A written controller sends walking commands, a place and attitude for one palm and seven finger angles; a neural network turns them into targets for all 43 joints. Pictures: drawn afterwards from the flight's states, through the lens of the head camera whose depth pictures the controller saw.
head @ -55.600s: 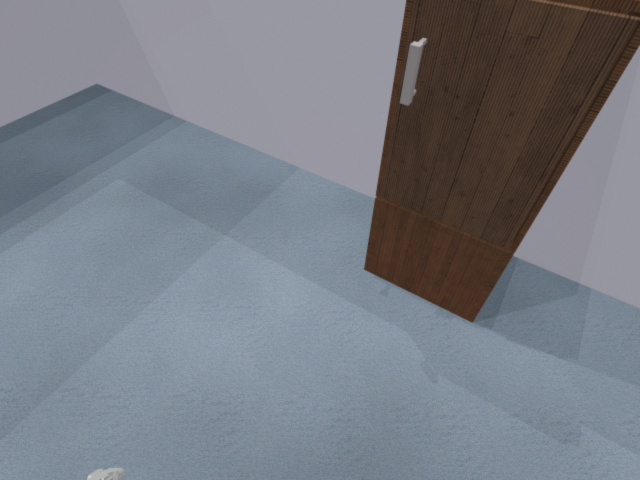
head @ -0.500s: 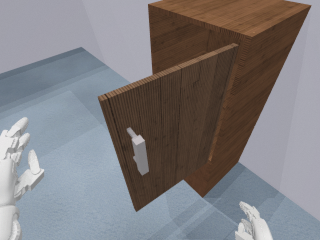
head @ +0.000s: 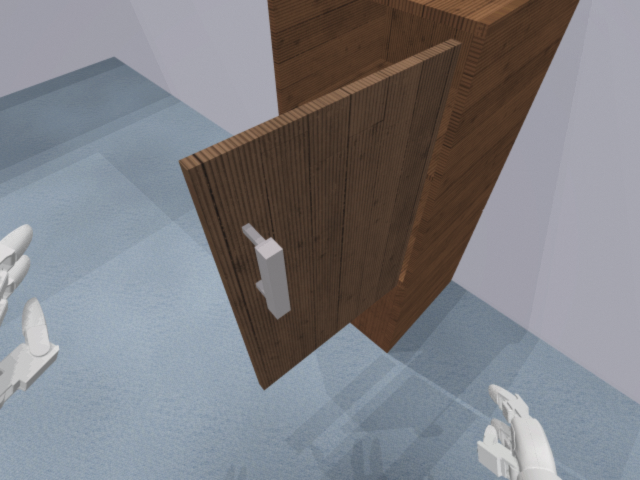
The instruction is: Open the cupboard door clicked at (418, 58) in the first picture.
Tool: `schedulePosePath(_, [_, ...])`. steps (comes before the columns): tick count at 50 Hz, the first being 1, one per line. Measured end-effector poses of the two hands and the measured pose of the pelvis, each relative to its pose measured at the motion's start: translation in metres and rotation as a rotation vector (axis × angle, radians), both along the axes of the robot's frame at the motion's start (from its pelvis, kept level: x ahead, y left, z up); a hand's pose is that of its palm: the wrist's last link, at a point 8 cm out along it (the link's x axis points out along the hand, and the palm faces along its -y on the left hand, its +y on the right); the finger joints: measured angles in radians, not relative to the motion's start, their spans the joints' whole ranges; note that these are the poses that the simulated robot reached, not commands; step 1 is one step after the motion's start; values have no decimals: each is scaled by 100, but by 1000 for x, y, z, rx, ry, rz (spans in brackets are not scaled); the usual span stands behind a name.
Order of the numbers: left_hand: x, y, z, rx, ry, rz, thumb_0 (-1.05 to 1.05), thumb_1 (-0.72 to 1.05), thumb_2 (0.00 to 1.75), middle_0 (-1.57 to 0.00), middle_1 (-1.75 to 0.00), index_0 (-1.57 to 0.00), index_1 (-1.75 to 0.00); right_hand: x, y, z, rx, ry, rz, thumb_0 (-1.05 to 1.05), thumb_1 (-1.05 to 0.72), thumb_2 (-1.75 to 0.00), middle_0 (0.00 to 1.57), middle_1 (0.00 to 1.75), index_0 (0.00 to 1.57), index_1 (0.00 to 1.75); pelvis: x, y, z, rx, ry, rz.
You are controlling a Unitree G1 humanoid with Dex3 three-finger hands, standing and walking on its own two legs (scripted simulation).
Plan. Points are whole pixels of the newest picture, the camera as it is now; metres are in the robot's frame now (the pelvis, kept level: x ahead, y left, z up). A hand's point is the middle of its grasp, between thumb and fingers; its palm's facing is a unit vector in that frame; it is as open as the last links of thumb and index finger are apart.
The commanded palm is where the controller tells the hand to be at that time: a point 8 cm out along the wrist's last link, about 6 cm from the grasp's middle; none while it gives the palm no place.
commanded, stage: step back with the hand held close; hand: left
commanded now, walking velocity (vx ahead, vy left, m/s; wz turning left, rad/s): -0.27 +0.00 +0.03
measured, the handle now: (265, 271) +0.34 +0.10 +0.07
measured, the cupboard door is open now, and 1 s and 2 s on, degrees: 84 84 84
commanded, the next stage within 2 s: stop stepping back and stand still in 0.80 s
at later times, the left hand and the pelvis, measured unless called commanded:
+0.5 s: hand out of the picture +0.12 +0.28 +0.16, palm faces +0.47 -0.74 -0.48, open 7.4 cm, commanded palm +0.04 +0.32 +0.18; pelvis -0.09 +0.01 -0.02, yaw +2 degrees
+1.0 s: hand out of the picture +0.03 +0.24 +0.16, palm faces +0.31 -0.80 -0.52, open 7.4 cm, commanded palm -0.04 +0.28 +0.18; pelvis -0.19 -0.01 +0.00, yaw -2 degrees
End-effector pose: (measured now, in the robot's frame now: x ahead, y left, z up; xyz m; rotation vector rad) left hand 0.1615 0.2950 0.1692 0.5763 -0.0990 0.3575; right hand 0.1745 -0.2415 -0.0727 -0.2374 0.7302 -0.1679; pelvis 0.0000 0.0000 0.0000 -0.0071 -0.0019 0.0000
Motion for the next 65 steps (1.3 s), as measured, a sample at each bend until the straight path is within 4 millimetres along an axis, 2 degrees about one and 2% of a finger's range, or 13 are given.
schedulePosePath(10, [-44, 9, 9, 61, -112, 17, 2, 89, 90, -22, -31, -21, -30, -41, 12, -5, -5, -18, 27, 2, -90, -90, 21, 30, 20, 30, -37, 4, -11, 9, -14, 5])
schedulePosePath(21, [-78, 9, 0, 15, -195, 3, 2, 89, 90, -22, -31, -21, -30, -93, 15, -18, -28, 19, 28, 2, -90, -90, 21, 30, 20, 30, -75, 10, -21, -12, -22, 15])
schedulePosePath(28, [-101, 21, 18, 69, -209, 41, 2, 88, 90, -22, -31, -22, -30, -122, 22, -12, -6, 35, 27, 2, -90, -90, 21, 30, 20, 30, -90, 5, -9, -43, -2, 37])
schedulePosePath(33, [-116, 6, 16, 26, -175, 43, 2, 89, 90, -21, -31, -21, -30, -127, 23, -11, 31, 22, 75, 2, -90, -90, 21, 30, 20, 30, -107, -6, -5, -25, 47, 5])
schedulePosePath(36, [-119, -11, 9, 18, -142, -15, 2, 89, 90, -21, -31, -21, -30, -129, 16, -16, 37, 13, 88, 2, -90, -90, 21, 30, 20, 30, -127, -12, -9, -23, 52, -25])
schedulePosePath(39, [-122, -22, 6, 9, -110, -74, 2, 89, 90, -21, -31, -21, -30, -136, 7, -12, 31, 10, 52, 2, -90, -90, 21, 30, 20, 30, -138, -15, -6, -26, 39, -24])
schedulePosePath(43, [-132, -19, 6, 38, -93, -115, 2, 88, 90, -22, -31, -22, -30, -147, -5, 1, -18, -23, 13, 2, -90, -90, 21, 30, 20, 30, -147, -13, -8, -28, 40, -29])
schedulePosePath(45, [-138, -15, 7, 41, -100, -121, 2, 88, 90, -22, -31, -22, -30, -154, -8, 7, -36, -30, 4, 2, -90, -90, 21, 30, 20, 30, -158, -12, -6, -14, 32, -28])
schedulePosePath(48, [-154, -13, 10, 43, -92, -119, 2, 88, 90, -22, -31, -22, -30, -170, -11, 16, -47, -63, 23, 2, -90, -90, 21, 30, 20, 30, -179, -12, -2, -13, 20, -35])
schedulePosePath(52, [-190, -18, 14, 40, -79, -93, 2, 89, 90, -22, -31, -21, -30, -200, -13, 20, -31, -95, 21, 1, -90, -90, 21, 30, 20, 30, -201, -17, -1, -21, 6, -27])
schedulePosePath(59, [-252, -23, 12, 26, -91, 10, 2, 89, 90, -22, -31, -22, -30, -258, -20, -2, -14, 8, 34, 1, -90, -90, 21, 30, 20, 30, -238, -29, -2, 12, -1, -8])
schedulePosePath(62, [-264, -20, 10, -21, -141, 54, 2, 88, 90, -22, -31, -22, -30, -283, -23, -8, -22, 59, 23, 1, -90, -90, 21, 30, 20, 30, -243, -29, 0, 20, -1, 6])
schedulePosePath(65, [-269, -16, 6, -48, -186, 77, 2, 88, 90, -22, -31, -21, -30, -300, -25, -12, -48, 68, 18, 2, -90, -90, 21, 30, 20, 30, -249, -25, -3, 13, 3, 28])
